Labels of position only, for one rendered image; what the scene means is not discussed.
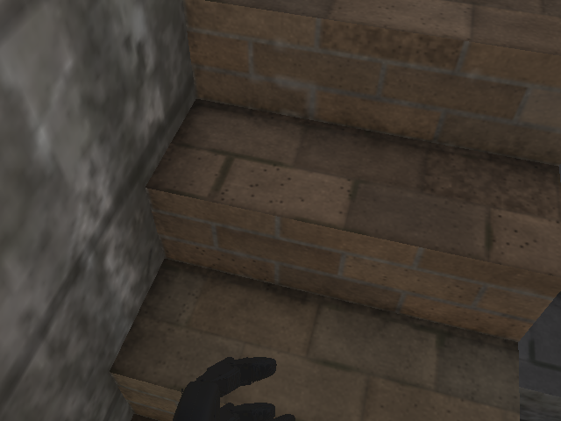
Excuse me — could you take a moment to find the robot left hand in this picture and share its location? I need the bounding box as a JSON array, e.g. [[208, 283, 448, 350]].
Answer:
[[173, 357, 295, 421]]

